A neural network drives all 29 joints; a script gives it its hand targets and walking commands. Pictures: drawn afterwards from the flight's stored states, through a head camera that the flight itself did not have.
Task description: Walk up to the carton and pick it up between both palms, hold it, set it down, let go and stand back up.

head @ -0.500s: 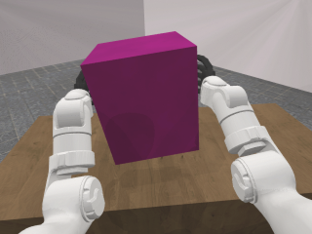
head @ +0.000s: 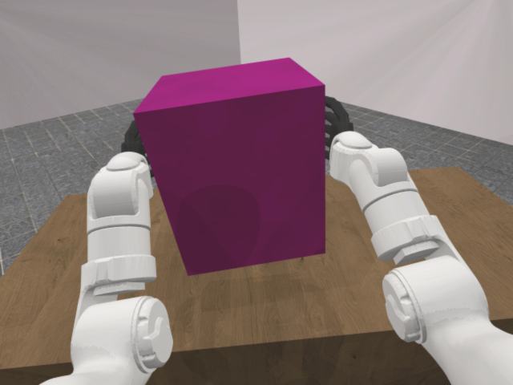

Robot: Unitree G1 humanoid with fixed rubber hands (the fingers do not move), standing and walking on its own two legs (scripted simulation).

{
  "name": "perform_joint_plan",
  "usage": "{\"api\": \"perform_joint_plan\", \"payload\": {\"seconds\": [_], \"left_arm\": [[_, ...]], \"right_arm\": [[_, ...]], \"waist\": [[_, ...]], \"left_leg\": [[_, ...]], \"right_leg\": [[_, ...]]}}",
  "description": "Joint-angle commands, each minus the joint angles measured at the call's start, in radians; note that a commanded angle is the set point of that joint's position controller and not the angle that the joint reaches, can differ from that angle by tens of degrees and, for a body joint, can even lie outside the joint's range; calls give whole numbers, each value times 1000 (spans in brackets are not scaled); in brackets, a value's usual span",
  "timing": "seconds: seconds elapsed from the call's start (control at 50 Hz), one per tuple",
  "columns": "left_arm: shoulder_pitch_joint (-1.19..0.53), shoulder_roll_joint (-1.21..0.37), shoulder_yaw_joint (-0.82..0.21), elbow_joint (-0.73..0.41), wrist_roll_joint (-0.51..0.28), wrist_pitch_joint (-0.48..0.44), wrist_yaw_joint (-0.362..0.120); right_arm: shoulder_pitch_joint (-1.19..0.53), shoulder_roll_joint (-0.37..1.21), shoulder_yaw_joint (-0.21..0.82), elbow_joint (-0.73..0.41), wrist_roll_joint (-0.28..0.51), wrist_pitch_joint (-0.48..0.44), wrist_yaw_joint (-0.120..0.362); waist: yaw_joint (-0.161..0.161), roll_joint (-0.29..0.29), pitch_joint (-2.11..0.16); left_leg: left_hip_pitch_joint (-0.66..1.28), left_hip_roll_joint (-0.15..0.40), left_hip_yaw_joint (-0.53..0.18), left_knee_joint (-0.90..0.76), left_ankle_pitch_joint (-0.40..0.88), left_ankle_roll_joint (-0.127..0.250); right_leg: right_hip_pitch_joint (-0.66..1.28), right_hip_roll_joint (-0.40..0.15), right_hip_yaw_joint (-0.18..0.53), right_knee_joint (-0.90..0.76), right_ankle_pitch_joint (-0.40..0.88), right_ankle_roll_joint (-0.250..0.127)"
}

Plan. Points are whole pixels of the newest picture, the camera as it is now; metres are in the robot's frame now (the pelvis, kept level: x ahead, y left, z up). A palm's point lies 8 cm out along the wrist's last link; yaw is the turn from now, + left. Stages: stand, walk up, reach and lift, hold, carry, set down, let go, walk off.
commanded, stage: hold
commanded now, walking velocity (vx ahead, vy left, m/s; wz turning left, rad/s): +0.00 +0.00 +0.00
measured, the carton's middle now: (240, 161) +0.39 +0.00 +0.25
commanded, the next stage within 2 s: none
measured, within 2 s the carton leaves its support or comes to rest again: neither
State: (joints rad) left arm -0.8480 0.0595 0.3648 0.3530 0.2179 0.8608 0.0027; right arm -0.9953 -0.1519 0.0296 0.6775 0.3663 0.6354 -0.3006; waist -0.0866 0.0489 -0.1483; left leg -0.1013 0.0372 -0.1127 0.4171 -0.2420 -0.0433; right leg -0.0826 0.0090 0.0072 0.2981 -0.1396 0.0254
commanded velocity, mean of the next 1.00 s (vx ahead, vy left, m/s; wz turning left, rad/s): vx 0.00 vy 0.00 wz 0.00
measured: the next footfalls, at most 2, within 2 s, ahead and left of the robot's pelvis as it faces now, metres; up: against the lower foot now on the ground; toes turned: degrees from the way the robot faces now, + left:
none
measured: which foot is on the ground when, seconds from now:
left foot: down 0.00-1.00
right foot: down 0.00-1.00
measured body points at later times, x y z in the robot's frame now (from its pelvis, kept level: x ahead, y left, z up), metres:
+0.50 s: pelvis -0.01 +0.00 +0.00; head -0.10 +0.02 +0.44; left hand +0.38 +0.16 +0.28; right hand +0.37 -0.15 +0.30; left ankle +0.00 +0.14 -0.75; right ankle +0.02 -0.14 -0.75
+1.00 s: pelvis +0.00 +0.00 +0.00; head -0.09 -0.01 +0.44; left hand +0.38 +0.16 +0.28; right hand +0.38 -0.15 +0.28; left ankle +0.00 +0.14 -0.75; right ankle +0.02 -0.14 -0.75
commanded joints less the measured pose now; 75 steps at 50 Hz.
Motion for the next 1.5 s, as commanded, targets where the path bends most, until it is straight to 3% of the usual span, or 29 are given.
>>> {"api": "perform_joint_plan", "payload": {"seconds": [0.0, 0.04, 0.08, 0.2, 0.28, 0.3, 0.34, 0.36, 0.4, 0.46, 0.52, 0.6, 0.64, 0.68, 0.76, 0.8, 0.84, 0.88, 0.92, 0.98, 1.02, 1.14, 1.28, 1.3, 1.38, 1.4, 1.42, 1.48], "left_arm": [[-930, -589, -422, -199, -206, -113, -139], [-921, -587, -422, -199, -203, -110, -138], [-921, -575, -404, -171, -189, -100, -144], [-956, -623, -452, -205, -206, -105, -146], [-977, -643, -461, -174, -207, -106, -134], [-977, -631, -440, -149, -199, -105, -134], [-979, -643, -448, -157, -200, -110, -133], [-983, -643, -454, -166, -200, -111, -132], [-967, -647, -448, -142, -193, -105, -131], [-976, -642, -447, -153, -195, -110, -129], [-965, -621, -409, -102, -175, -108, -129], [-951, -593, -371, -67, -160, -110, -132], [-978, -611, -401, -110, -180, -117, -132], [-976, -616, -404, -116, -196, -125, -128], [-977, -601, -395, -116, -194, -127, -127], [-964, -577, -377, -108, -191, -124, -133], [-949, -603, -407, -136, -210, -123, -134], [-949, -600, -408, -153, -212, -126, -135], [-916, -570, -385, -111, -197, -115, -141], [-920, -589, -420, -158, -212, -116, -146], [-909, -607, -436, -180, -216, -108, -147], [-957, -630, -459, -210, -218, -108, -142], [-974, -615, -407, -86, -177, -102, -137], [-981, -640, -430, -124, -190, -106, -136], [-986, -648, -437, -94, -183, -109, -131], [-999, -642, -437, -103, -193, -114, -130], [-981, -622, -408, -43, -175, -109, -129], [-987, -631, -410, -70, -188, -114, -129]], "right_arm": [[-847, 767, 272, -381, 207, -13, 135], [-821, 758, 259, -368, 199, -9, 133], [-837, 742, 252, -340, 192, -2, 133], [-868, 740, 231, -362, 186, -15, 138], [-853, 711, 196, -302, 173, -14, 152], [-863, 709, 188, -289, 167, -11, 155], [-861, 711, 180, -284, 157, -17, 159], [-854, 697, 178, -274, 160, -17, 163], [-855, 682, 166, -248, 155, -17, 165], [-864, 689, 174, -247, 160, -20, 171], [-860, 686, 177, -211, 159, -20, 174], [-881, 706, 191, -222, 159, -18, 172], [-895, 722, 205, -258, 178, -27, 167], [-910, 755, 232, -308, 183, -31, 162], [-887, 757, 225, -302, 177, -20, 152], [-879, 763, 234, -312, 184, -18, 149], [-875, 768, 247, -356, 195, -22, 140], [-867, 788, 267, -375, 199, -19, 133], [-856, 759, 256, -363, 193, -9, 126], [-869, 765, 264, -407, 205, -11, 120], [-848, 744, 248, -398, 196, -7, 117], [-866, 729, 227, -387, 186, -6, 136], [-885, 699, 177, -242, 154, -4, 162], [-889, 707, 176, -259, 159, -13, 164], [-885, 682, 160, -212, 155, -16, 170], [-899, 688, 158, -226, 157, -18, 172], [-886, 669, 143, -169, 148, -11, 175], [-908, 686, 157, -211, 159, -21, 175]], "waist": [[10, -42, -412], [-7, -26, -402], [-2, -41, -362], [-18, 14, -404], [-40, 54, -359], [-26, 38, -328], [-28, 41, -338], [-31, 71, -360], [-45, 73, -332], [-35, 64, -357], [-15, 54, -312], [10, -1, -317], [7, 14, -370], [10, -22, -408], [3, -24, -399], [13, -57, -385], [-2, -33, -420], [3, -49, -441], [-1, -60, -392], [-8, -44, -431], [-31, -16, -420], [-28, 28, -419], [-7, 33, -290], [-19, 40, -334], [-32, 70, -327], [-28, 48, -334], [-21, 55, -285], [-15, 43, -335]], "left_leg": [[-23, -108, 79, -60, 312, -13], [-12, -108, 86, -62, 318, -20], [-27, -104, 82, -75, 288, -14], [-24, -107, 79, -71, 286, -25], [-34, -97, 76, -84, 243, -39], [-58, -95, 73, -96, 210, -28], [-60, -91, 74, -99, 205, -30], [-47, -90, 73, -100, 214, -39], [-56, -92, 74, -102, 211, -40], [-52, -88, 71, -99, 228, -37], [-80, -89, 79, -104, 198, -30], [-78, -95, 82, -101, 212, -13], [-54, -100, 83, -85, 260, -21], [-40, -100, 80, -72, 287, -15], [-41, -108, 84, -68, 276, -11], [-45, -107, 81, -73, 263, -2], [-31, -106, 83, -59, 308, -14], [-21, -112, 84, -53, 315, -10], [-45, -115, 87, -62, 284, -4], [-30, -112, 81, -52, 302, -10], [-7, -110, 80, -51, 321, -21], [-15, -103, 72, -72, 274, -27], [-99, -87, 78, -118, 129, -18], [-78, -87, 77, -110, 163, -22], [-73, -85, 73, -106, 188, -34], [-77, -83, 71, -107, 187, -32], [-97, -84, 72, -115, 159, -27], [-84, -87, 75, -110, 185, -23]], "right_leg": [[252, 85, -11, 4, 290, 29], [244, 88, -18, 4, 284, 28], [231, 88, -17, -1, 241, 25], [229, 90, -16, -4, 210, 13], [204, 91, -20, -12, 151, 0], [193, 88, -19, -15, 122, -1], [196, 92, -22, -10, 120, -1], [206, 94, -25, -6, 127, -7], [202, 95, -27, -13, 121, -8], [211, 96, -25, -8, 133, -8], [214, 93, -22, -9, 115, -7], [215, 92, -19, -13, 136, 1], [225, 92, -21, -6, 183, 6], [243, 91, -18, -3, 221, 11], [227, 81, -9, -6, 233, 17], [235, 81, -8, -5, 236, 26], [247, 82, -9, 1, 278, 24], [257, 83, -10, 5, 307, 31], [252, 78, -2, 2, 311, 37], [251, 80, -3, 5, 309, 32], [234, 83, -8, -1, 285, 27], [218, 89, -14, -10, 192, 12], [185, 89, -19, -18, 51, -3], [197, 90, -17, -13, 88, -6], [196, 95, -23, -14, 98, -10], [192, 98, -26, -9, 99, -8], [175, 93, -20, -18, 78, -9], [193, 97, -26, -13, 101, -8]]}}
